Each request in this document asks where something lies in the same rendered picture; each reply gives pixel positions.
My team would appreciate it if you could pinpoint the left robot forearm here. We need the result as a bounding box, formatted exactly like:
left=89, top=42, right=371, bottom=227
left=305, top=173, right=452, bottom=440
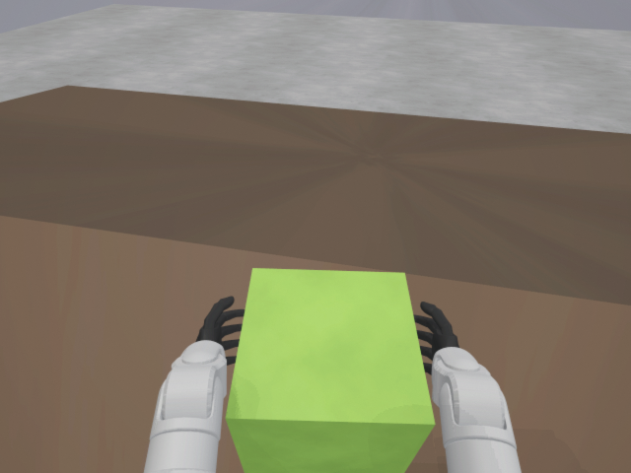
left=144, top=340, right=227, bottom=473

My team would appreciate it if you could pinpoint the carton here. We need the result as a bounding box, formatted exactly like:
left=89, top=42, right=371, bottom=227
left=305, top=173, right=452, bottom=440
left=225, top=268, right=436, bottom=473

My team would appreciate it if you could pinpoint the left robot hand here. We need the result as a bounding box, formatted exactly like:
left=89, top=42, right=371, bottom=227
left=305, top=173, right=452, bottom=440
left=196, top=297, right=245, bottom=366

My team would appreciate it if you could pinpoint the right robot hand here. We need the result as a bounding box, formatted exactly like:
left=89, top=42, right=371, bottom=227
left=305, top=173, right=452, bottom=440
left=413, top=302, right=459, bottom=375

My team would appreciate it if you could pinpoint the right robot forearm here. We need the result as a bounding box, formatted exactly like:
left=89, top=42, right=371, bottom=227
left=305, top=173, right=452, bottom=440
left=432, top=347, right=522, bottom=473

